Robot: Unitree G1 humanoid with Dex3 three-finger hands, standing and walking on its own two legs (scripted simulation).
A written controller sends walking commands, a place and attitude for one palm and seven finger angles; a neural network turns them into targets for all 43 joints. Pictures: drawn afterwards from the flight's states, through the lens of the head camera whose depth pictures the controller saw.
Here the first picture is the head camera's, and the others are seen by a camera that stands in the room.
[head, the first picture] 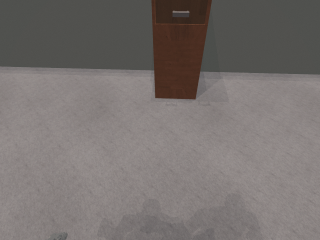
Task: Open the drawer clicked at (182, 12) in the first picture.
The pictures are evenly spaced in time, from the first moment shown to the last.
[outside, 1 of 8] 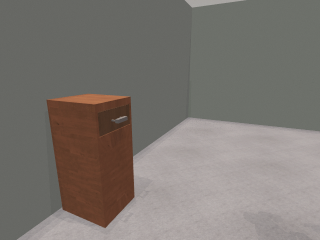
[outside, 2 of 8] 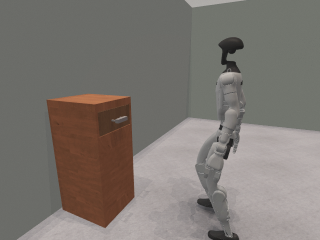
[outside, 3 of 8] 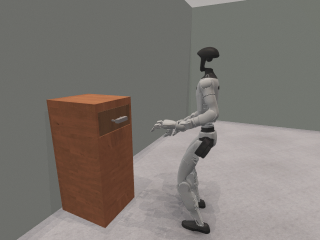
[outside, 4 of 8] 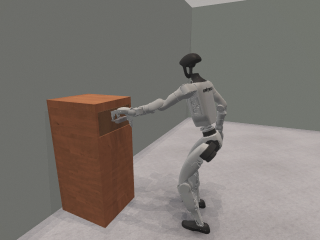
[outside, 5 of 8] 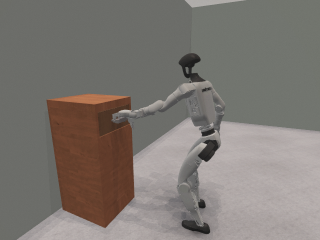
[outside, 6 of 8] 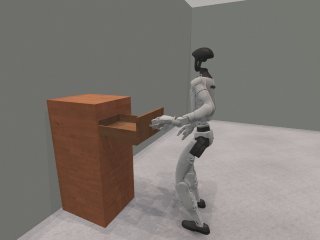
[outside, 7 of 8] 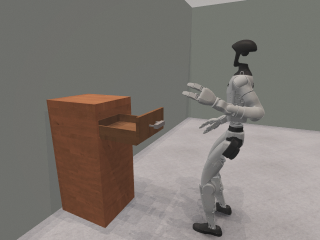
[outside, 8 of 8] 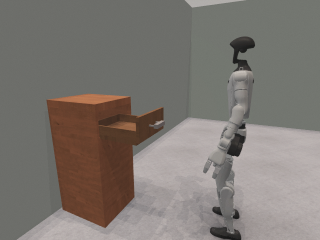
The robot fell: no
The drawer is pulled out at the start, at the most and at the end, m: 0.00 0.30 0.30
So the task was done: yes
